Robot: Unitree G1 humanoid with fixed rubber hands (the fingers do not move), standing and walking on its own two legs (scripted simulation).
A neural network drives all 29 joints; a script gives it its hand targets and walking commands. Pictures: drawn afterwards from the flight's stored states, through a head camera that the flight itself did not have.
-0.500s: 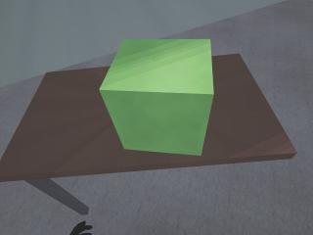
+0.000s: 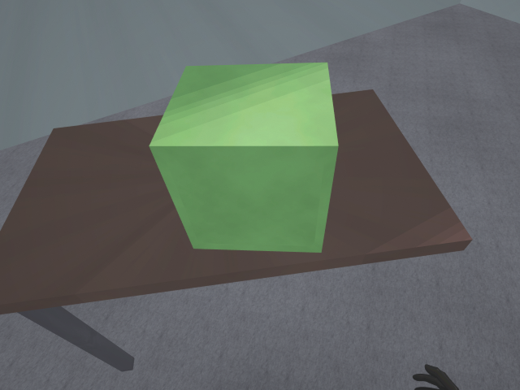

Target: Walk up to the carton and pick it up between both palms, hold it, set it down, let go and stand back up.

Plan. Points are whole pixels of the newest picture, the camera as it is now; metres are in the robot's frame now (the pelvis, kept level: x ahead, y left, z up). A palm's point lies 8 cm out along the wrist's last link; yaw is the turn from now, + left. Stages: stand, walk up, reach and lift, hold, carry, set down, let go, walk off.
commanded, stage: walk up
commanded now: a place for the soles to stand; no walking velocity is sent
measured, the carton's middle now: (255, 162) +0.50 +0.04 +0.06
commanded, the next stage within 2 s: reach and lift in 1.10 s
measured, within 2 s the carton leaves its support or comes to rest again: neither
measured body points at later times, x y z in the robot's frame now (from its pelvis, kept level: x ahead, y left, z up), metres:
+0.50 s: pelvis +0.02 +0.01 +0.01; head +0.03 -0.01 +0.46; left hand +0.10 +0.26 -0.11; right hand +0.05 -0.26 -0.13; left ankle +0.02 +0.11 -0.72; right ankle +0.03 -0.14 -0.72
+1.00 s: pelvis +0.03 +0.02 +0.00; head +0.03 +0.00 +0.45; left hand +0.14 +0.27 -0.11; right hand +0.09 -0.25 -0.13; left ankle +0.01 +0.11 -0.72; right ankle +0.03 -0.14 -0.72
